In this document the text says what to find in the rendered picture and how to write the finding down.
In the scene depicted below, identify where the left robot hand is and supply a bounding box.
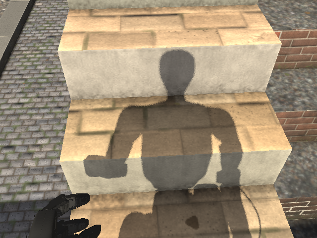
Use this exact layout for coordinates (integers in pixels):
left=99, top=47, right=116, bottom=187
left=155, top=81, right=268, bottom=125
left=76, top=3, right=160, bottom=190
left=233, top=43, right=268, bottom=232
left=26, top=193, right=101, bottom=238

